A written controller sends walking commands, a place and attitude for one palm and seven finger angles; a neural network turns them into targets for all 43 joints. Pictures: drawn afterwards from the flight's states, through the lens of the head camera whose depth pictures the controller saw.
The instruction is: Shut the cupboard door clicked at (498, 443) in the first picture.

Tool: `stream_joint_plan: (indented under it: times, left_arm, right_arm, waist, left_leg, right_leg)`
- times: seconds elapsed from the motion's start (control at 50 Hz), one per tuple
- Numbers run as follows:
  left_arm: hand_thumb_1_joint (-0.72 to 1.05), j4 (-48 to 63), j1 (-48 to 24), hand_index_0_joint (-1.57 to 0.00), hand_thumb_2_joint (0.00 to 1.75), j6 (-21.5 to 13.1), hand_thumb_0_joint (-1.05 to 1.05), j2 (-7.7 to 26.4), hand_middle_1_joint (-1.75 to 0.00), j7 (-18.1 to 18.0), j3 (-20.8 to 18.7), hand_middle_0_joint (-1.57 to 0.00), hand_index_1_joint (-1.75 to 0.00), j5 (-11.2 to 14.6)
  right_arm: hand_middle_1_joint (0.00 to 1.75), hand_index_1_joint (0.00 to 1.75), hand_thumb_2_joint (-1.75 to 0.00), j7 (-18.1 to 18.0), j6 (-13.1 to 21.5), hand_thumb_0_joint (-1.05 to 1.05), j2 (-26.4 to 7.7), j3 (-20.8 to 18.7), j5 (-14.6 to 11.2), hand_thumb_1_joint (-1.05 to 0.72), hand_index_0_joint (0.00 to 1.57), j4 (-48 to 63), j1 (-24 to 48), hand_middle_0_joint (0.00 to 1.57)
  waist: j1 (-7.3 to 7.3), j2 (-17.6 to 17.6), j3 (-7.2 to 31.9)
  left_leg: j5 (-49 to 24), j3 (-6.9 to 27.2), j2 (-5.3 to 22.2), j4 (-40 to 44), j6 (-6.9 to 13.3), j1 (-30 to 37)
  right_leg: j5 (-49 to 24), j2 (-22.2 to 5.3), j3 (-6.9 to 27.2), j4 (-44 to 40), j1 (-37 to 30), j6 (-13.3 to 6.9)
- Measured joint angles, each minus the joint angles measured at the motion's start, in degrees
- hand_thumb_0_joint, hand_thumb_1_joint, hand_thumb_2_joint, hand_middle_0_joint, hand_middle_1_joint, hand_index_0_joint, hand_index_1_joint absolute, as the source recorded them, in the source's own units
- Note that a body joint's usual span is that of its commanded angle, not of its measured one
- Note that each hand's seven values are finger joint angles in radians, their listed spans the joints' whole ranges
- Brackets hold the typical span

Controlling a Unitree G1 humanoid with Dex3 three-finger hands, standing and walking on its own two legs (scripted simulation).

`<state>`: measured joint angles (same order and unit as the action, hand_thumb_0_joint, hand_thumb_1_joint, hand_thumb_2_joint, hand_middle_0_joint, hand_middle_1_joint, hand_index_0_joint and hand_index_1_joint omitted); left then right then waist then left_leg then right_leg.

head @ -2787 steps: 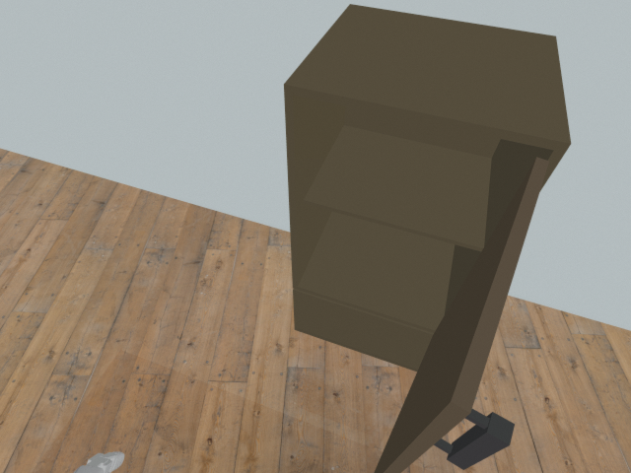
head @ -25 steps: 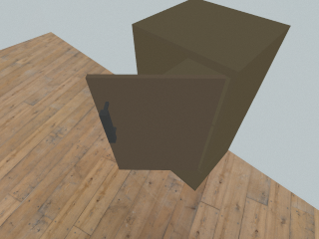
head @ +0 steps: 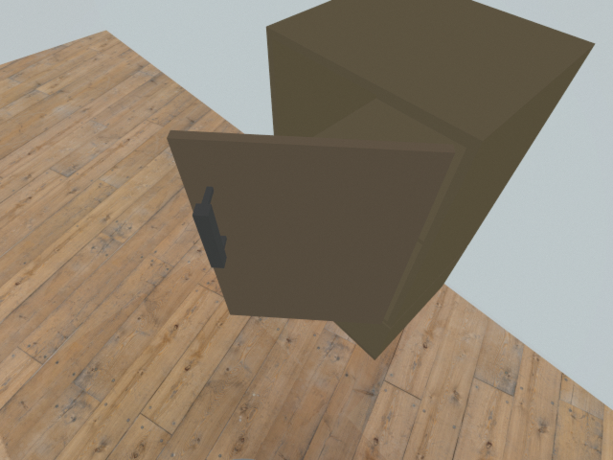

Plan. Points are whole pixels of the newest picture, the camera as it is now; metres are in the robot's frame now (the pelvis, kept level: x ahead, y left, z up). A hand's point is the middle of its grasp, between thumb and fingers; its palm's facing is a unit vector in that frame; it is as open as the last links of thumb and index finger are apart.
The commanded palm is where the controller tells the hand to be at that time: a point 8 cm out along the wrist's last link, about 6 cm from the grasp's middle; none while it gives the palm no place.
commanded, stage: come to a stop and stand still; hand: left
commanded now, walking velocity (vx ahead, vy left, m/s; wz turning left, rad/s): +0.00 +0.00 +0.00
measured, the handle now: (214, 228) +0.46 +0.20 -0.04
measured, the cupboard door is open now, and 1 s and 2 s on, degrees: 43 43 43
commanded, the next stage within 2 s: look again from close up in 0.58 s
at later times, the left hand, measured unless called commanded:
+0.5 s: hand out of the picture -0.02 +0.19 -0.16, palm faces +0.00 -0.98 -0.22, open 7.4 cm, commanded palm none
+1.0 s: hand out of the picture -0.02 +0.18 -0.17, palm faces +0.01 -0.99 -0.17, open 7.4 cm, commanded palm none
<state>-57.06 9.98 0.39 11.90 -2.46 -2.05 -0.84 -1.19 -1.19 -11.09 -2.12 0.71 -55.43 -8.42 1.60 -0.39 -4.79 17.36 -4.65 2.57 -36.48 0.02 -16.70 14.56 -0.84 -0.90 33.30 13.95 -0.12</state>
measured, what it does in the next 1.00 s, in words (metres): stands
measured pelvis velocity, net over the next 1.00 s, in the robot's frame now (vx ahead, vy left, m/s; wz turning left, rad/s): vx -0.02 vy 0.02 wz -0.01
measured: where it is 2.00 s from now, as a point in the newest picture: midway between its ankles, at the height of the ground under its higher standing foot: outside the picture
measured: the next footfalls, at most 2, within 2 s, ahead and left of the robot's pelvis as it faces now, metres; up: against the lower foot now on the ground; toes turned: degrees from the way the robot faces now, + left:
none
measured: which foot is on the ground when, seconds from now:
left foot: down 0.00-1.00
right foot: down 0.00-1.00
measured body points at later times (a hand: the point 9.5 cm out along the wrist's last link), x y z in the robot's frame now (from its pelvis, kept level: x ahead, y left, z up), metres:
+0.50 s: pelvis -0.03 +0.01 +0.01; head -0.03 +0.01 +0.46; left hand -0.02 +0.25 -0.15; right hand -0.05 -0.23 -0.15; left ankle +0.02 +0.12 -0.73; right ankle -0.02 -0.12 -0.73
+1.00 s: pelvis -0.02 +0.02 +0.01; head -0.01 +0.02 +0.46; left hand -0.02 +0.23 -0.15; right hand -0.01 -0.21 -0.15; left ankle +0.02 +0.12 -0.73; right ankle -0.02 -0.12 -0.73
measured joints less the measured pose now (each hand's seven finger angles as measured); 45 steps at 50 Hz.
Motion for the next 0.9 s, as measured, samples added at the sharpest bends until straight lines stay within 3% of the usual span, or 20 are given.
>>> stream_joint_plan:
  times: [0.06, 0.12, 0.22, 0.34, 0.56, 0.9]
  left_arm:
    - [0.91, 0.59, 2.48, -0.2, 0.9, -0.93, 0.01, -0.36, -0.3, -0.42, 0.93, -0.2, -0.3, -0.5]
    - [0.91, 0.5, 4.14, -0.2, 0.9, -0.06, 0.01, -0.49, -0.3, -0.39, 1.53, -0.2, -0.3, -0.13]
    - [0.91, 0.97, 5.46, -0.2, 0.9, 0.84, 0.01, -0.97, -0.3, 0.07, 2.16, -0.2, -0.3, -0.07]
    - [0.91, 1.0, 6.89, -0.2, 0.9, 0.47, 0.01, -1.23, -0.3, 0.6, 2.56, -0.2, -0.3, 0.0]
    - [0.91, -2.04, 8.25, -0.2, 0.9, 0.04, 0.01, -1.74, -0.3, 0.71, 2.59, -0.2, -0.3, 0.22]
    - [0.91, -5.41, 7.61, -0.2, 0.9, -0.89, 0.01, -3.77, -0.3, 0.45, 3.08, -0.2, -0.3, 0.25]
  right_arm:
    - [0.29, 0.3, -0.9, 0.29, 0.19, 0.01, -0.48, -0.56, -0.25, -0.9, 0.2, 2.43, 0.29, 0.2]
    - [0.29, 0.3, -0.9, 0.47, 0.43, 0.01, -0.24, -0.47, -0.04, -0.9, 0.2, 3.03, -0.28, 0.2]
    - [0.29, 0.3, -0.9, 0.94, 0.24, 0.01, 0.31, 0.51, 0.36, -0.9, 0.2, 2.11, -2.91, 0.2]
    - [0.29, 0.3, -0.9, 1.07, 0.3, 0.01, 0.51, 0.83, 0.63, -0.91, 0.2, -0.15, -6.73, 0.2]
    - [0.29, 0.3, -0.9, 0.78, 0.7, 0.01, 0.71, 1.35, 0.56, -0.91, 0.2, -5.85, -12.35, 0.2]
    - [0.29, 0.3, -0.9, 0.16, 2.1, 0.01, 3.26, 2.04, 0.14, -0.91, 0.2, -8.19, -8.01, 0.2]
  waist:
    - [-1.06, 1.75, 0.01]
    - [-1.53, 1.79, 0.55]
    - [-1.19, 1.97, 2.61]
    - [-1.8, 1.47, 4.0]
    - [-2.49, 0.27, 3.87]
    - [-1.7, -0.07, 2.76]
  left_leg:
    - [3.49, 2.19, -0.58, -1.57, -0.27, -1.72]
    - [-2.22, 2.05, -1.33, 0.66, 0.11, -0.15]
    - [-2.83, 1.68, -1.52, 3.16, 0.2, 0.89]
    - [-5.66, 1.61, -1.86, 6.51, 0.43, 0.52]
    - [-7.3, 1.55, -2.01, 9.03, 0.76, 0.2]
    - [-6.86, 1.15, -2.14, 10.11, 1.05, 2.04]
  right_leg:
    - [5.46, 0.36, -0.24, 2.12, -0.09, -0.21]
    - [6.89, -0.12, 0.26, 4.12, -0.53, 0.18]
    - [4.71, -0.24, 0.6, 1.6, -1.34, 0.35]
    - [2.38, -0.48, 0.62, -1.0, -0.62, 0.37]
    - [0.47, -0.54, 0.67, -3.86, -0.44, 0.64]
    - [0.21, -0.67, 1.06, -5.89, -2.57, 1.26]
